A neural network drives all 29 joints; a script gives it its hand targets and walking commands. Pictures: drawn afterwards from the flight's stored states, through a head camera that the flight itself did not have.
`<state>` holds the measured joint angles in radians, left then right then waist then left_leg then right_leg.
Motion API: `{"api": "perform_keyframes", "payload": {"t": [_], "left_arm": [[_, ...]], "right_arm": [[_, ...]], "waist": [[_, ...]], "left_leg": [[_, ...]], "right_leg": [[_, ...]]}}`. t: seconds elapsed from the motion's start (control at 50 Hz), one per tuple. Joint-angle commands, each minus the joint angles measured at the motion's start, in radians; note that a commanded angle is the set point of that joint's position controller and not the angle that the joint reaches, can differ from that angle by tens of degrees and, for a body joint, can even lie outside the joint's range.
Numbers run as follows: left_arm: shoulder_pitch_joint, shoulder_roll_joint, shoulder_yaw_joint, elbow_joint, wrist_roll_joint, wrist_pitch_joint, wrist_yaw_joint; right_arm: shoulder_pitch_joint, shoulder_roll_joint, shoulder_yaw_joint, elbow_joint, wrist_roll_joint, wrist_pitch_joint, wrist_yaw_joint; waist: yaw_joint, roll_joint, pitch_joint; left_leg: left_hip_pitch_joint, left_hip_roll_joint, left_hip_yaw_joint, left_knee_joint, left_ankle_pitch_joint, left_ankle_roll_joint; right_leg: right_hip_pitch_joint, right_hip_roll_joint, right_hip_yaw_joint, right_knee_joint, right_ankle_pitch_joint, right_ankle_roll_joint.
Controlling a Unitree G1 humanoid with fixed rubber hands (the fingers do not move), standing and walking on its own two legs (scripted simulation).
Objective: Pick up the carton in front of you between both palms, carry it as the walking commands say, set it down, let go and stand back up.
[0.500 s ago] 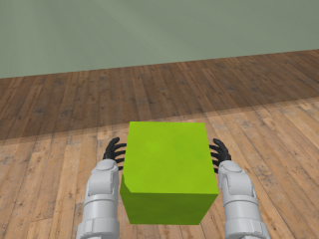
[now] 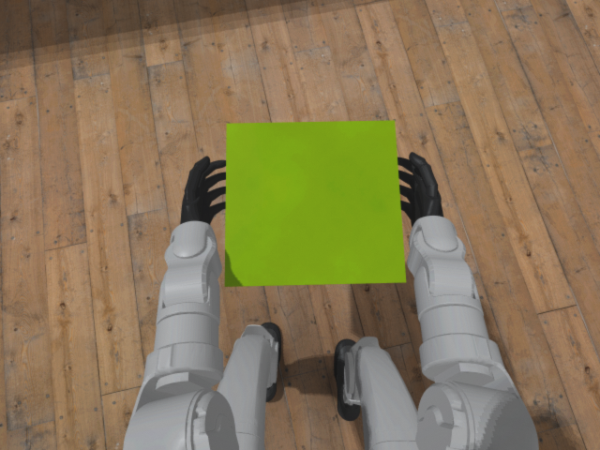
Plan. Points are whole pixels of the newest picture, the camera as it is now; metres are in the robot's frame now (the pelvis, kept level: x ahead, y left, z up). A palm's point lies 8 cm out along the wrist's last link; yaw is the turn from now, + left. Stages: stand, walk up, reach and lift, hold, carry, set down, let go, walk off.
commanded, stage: set down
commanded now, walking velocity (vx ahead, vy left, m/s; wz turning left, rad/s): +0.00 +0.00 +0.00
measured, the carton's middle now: (309, 218) +0.42 +0.02 -0.16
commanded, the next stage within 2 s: none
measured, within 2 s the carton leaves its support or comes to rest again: rests again in 1.78 s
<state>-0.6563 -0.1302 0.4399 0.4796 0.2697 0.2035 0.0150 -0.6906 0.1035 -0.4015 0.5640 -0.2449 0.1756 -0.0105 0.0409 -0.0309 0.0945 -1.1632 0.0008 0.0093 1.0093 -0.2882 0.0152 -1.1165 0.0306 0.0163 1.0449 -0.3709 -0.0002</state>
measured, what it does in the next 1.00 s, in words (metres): lowers itself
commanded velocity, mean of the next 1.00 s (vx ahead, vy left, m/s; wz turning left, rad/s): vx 0.00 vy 0.00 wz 0.00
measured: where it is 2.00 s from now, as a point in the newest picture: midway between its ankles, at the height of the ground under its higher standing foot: (307, 384)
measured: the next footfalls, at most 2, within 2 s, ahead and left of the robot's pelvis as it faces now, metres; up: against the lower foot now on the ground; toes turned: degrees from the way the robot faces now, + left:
none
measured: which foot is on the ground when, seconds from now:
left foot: down 0.00-1.00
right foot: down 0.00-1.00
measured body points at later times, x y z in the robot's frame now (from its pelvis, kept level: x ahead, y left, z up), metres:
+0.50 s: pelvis -0.01 -0.01 -0.13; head +0.25 +0.02 +0.23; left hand +0.44 +0.19 -0.22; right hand +0.47 -0.11 -0.22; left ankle +0.09 +0.11 -0.65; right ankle +0.06 -0.12 -0.65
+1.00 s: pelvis -0.04 +0.00 -0.25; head +0.30 +0.03 +0.05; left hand +0.47 +0.22 -0.38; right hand +0.50 -0.09 -0.38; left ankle +0.09 +0.11 -0.65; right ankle +0.06 -0.12 -0.65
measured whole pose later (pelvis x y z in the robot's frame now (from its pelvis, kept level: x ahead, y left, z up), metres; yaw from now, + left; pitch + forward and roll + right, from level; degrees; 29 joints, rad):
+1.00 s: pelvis -0.04 +0.00 -0.25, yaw -2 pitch +45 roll -2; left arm -1.18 0.12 0.47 0.71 0.18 0.29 0.02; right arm -1.23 -0.05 -0.38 0.78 -0.14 0.26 -0.13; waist 0.09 -0.06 0.06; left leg -2.23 0.02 -0.01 1.90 -0.46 0.01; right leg -2.17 0.07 -0.01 1.95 -0.56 0.01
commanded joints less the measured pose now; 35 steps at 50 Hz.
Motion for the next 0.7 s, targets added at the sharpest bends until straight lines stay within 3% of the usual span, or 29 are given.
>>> {"api": "perform_keyframes", "payload": {"t": [0.0, 0.06, 0.16, 0.32, 0.68], "left_arm": [[-0.568, -0.857, -0.661, -0.045, -0.147, -0.037, -0.192], [-0.546, -0.865, -0.654, -0.018, -0.146, 0.015, -0.206], [-0.571, -0.869, -0.570, 0.082, -0.118, 0.086, -0.243], [-0.670, -0.807, -0.478, 0.156, -0.105, 0.070, -0.241], [-0.951, -0.682, -0.475, 0.155, -0.186, 0.082, -0.231]], "right_arm": [[-0.580, 0.876, 0.641, -0.054, 0.147, -0.037, 0.198], [-0.551, 0.901, 0.631, -0.020, 0.146, 0.013, 0.205], [-0.574, 0.918, 0.523, 0.083, 0.106, 0.080, 0.229], [-0.674, 0.887, 0.438, 0.154, 0.089, 0.065, 0.193], [-0.986, 0.813, 0.495, 0.113, 0.179, 0.072, 0.098]], "waist": [[0.023, 0.011, -1.267], [0.034, 0.014, -1.203], [0.032, 0.015, -1.043], [0.042, 0.008, -1.067], [0.088, -0.016, -1.257]], "left_leg": [[0.649, -0.132, -0.057, 0.108, 0.504, -0.025], [0.513, -0.133, -0.045, 0.139, 0.388, -0.027], [0.286, -0.132, -0.030, 0.175, 0.207, -0.026], [0.076, -0.141, -0.018, 0.316, 0.206, -0.027], [-0.202, -0.137, 0.036, 0.610, 0.128, -0.037]], "right_leg": [[0.161, 0.143, 0.019, 0.031, 0.346, 0.011], [0.039, 0.146, 0.014, 0.068, 0.254, 0.013], [-0.141, 0.146, 0.000, 0.117, 0.102, 0.003], [-0.307, 0.159, -0.010, 0.255, 0.103, 0.010], [-0.451, 0.180, -0.042, 0.557, 0.031, 0.026]]}}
